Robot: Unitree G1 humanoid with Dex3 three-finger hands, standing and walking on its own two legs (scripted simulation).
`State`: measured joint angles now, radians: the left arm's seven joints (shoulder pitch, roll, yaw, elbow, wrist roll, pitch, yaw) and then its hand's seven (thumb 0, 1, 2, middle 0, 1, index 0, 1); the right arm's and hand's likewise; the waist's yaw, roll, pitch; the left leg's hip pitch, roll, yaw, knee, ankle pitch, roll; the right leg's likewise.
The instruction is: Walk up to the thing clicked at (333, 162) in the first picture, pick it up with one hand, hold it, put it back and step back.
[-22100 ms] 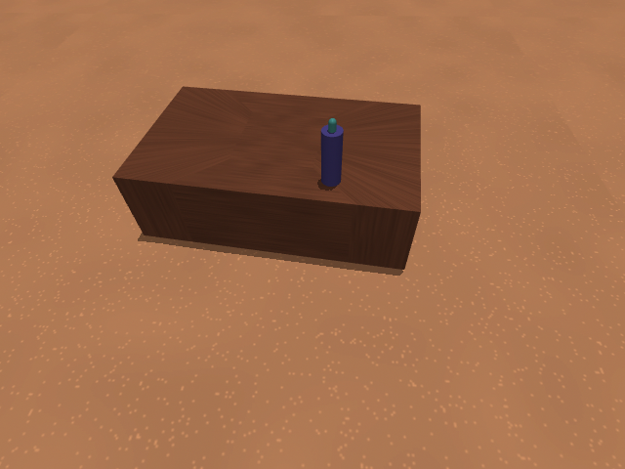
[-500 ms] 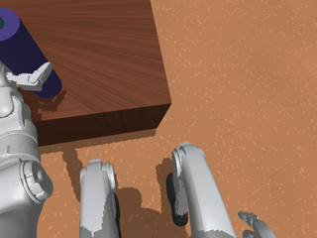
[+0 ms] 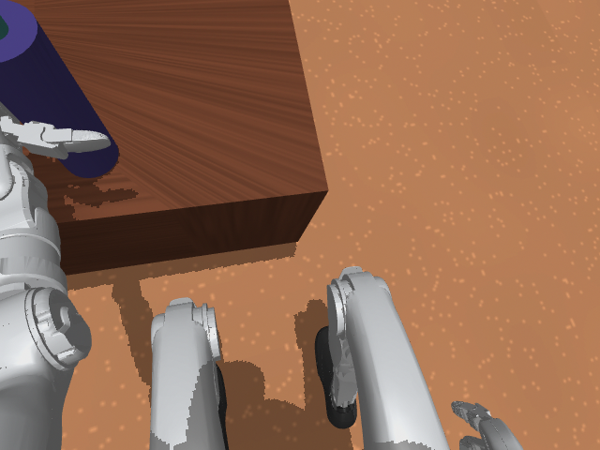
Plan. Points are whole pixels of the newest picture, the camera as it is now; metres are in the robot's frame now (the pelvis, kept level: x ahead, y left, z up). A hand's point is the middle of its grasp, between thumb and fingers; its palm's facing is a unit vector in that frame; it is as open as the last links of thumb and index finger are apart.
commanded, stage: open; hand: left
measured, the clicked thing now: (43, 95) +0.54 +0.23 +0.02
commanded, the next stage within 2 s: withdraw in 0.02 s
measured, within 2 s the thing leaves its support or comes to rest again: neither
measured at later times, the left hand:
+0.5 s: hand out of the picture +0.55 +0.29 +0.10, palm faces +0.30 -0.95 -0.06, open 17.6 cm
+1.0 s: hand out of the picture +0.49 +0.35 +0.19, palm faces +0.36 -0.85 -0.39, open 17.1 cm
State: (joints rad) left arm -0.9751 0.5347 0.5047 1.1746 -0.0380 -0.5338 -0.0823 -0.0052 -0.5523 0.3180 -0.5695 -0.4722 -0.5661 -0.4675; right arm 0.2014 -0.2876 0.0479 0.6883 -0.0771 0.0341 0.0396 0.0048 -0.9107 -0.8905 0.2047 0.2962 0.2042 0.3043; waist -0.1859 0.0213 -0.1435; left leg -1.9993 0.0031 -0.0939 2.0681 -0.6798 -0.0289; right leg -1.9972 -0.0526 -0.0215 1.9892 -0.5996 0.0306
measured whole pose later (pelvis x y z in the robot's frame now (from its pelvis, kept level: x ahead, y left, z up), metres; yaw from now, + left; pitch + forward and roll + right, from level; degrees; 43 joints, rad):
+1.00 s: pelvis +0.04 +0.00 +0.20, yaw +0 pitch +24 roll -4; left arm -0.75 0.69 0.41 1.16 0.11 -0.07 0.06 -0.01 -0.48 0.09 -0.07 -0.06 -0.07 -0.06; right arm 0.29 -0.26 0.04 0.67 0.01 0.09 -0.04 0.01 -0.90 -0.90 0.21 0.30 0.21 0.31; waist -0.14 0.01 -0.13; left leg -1.24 0.05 -0.08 1.36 -0.55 -0.02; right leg -1.22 -0.02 -0.06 1.26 -0.47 0.03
